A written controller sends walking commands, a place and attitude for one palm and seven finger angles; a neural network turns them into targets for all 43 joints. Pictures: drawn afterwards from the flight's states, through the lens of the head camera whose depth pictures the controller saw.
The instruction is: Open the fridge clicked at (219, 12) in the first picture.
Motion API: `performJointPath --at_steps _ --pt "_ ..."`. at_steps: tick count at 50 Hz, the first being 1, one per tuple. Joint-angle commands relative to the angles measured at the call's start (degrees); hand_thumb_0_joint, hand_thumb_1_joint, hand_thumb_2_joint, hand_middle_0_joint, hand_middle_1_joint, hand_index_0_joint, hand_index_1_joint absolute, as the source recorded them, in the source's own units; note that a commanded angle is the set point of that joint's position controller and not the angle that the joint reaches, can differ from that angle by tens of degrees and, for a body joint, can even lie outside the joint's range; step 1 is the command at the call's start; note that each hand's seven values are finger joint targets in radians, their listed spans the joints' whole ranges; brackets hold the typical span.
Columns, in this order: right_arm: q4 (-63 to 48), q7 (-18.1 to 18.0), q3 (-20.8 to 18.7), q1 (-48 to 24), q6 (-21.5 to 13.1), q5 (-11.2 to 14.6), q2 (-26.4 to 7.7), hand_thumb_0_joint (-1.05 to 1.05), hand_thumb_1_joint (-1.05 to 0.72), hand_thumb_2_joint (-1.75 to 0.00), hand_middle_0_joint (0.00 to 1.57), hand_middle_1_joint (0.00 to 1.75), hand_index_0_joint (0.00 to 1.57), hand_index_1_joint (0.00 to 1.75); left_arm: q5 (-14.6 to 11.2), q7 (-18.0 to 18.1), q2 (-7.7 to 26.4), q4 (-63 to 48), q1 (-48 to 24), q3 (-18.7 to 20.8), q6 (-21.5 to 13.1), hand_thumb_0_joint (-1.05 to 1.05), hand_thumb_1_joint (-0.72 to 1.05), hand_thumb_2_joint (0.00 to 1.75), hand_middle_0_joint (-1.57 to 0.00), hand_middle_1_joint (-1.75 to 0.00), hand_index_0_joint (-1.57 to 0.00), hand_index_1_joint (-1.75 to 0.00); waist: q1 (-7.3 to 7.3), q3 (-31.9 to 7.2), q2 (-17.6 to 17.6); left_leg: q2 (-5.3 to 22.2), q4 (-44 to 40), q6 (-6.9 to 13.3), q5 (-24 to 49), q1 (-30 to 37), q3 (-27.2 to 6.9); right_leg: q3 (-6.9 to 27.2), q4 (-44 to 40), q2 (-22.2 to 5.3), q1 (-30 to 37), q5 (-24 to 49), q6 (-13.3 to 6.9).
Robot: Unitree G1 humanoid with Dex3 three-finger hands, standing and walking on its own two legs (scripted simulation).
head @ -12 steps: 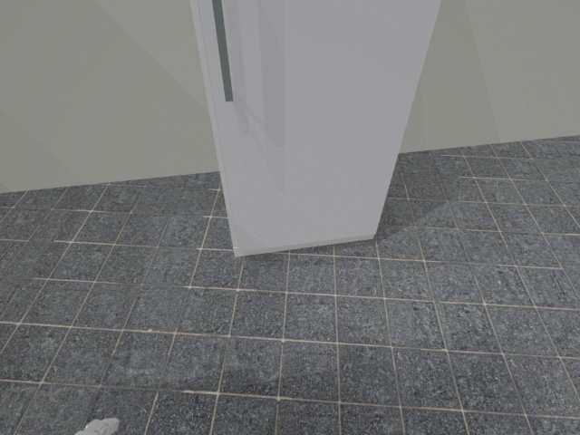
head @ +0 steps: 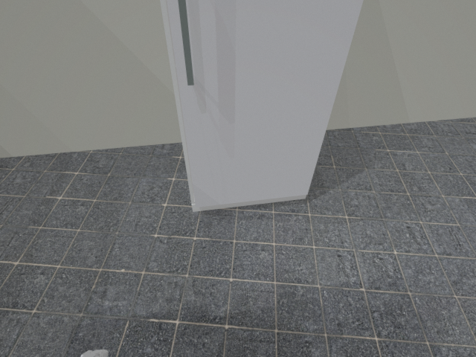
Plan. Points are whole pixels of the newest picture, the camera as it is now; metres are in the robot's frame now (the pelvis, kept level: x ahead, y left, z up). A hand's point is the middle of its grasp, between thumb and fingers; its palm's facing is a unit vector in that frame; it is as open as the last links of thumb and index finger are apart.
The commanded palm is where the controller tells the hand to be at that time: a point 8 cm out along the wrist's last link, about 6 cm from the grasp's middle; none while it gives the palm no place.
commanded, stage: stand and wait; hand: left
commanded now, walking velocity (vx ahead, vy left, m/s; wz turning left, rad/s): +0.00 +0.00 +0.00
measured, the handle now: (181, 1) +0.92 +0.22 +0.26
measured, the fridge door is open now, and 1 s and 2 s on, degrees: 0 0 0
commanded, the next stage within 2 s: look at it before walking up in 0.58 s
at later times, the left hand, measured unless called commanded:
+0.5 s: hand out of the picture +0.05 +0.25 -0.15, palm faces -0.02 -0.94 -0.34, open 7.4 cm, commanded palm none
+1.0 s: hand out of the picture +0.09 +0.24 -0.15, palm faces -0.03 -0.94 -0.33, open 7.4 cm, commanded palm none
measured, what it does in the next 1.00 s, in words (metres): stands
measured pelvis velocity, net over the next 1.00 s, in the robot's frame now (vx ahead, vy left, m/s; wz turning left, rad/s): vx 0.01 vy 0.00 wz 0.00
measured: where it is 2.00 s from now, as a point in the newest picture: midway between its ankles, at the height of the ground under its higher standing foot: outside the picture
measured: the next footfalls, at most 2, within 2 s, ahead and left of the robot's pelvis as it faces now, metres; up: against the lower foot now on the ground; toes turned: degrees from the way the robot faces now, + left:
none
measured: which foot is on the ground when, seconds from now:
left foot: down 0.00-1.00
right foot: down 0.00-1.00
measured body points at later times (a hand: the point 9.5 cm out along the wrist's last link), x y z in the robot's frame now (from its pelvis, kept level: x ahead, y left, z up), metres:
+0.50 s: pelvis -0.01 +0.00 +0.00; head -0.01 +0.00 +0.45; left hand +0.05 +0.30 -0.13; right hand +0.05 -0.30 -0.13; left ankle +0.01 +0.12 -0.74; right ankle +0.01 -0.12 -0.74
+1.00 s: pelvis +0.01 +0.00 +0.01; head +0.01 +0.00 +0.46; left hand +0.09 +0.29 -0.12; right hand +0.09 -0.30 -0.12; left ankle +0.01 +0.12 -0.74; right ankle +0.01 -0.12 -0.74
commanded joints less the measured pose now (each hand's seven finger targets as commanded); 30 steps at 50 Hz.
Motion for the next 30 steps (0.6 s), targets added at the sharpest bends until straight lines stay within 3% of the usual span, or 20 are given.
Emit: performJointPath --at_steps 1,30 --pt "-3.13 -0.63 -3.17 -2.72 -1.11 0.14 -11.59 0.00 -0.90 -0.90 0.20 0.30 0.20 0.30 -0.20 0.90 12.28 -3.35 -3.25 3.00 -1.57 0.00 0.90 0.90 -0.20 -0.30 -0.20 -0.30 -0.73 -1.13 -0.14 5.57 -5.76 2.06 5.58 -0.32 -5.47 6.42 -7.15 -5.61 -1.27 2.89 -2.46" --pt "2.41 -0.55 -2.96 -1.28 -1.20 0.45 -12.20 0.00 -0.90 -0.90 0.20 0.30 0.20 0.30 -0.21 0.89 12.43 1.53 -2.18 2.97 -1.67 0.00 0.90 0.90 -0.20 -0.30 -0.20 -0.30 -0.39 -0.50 0.04 6.35 -8.42 1.83 4.04 -0.49 -6.43 6.78 -9.52 -5.95 -0.27 1.14 -2.26"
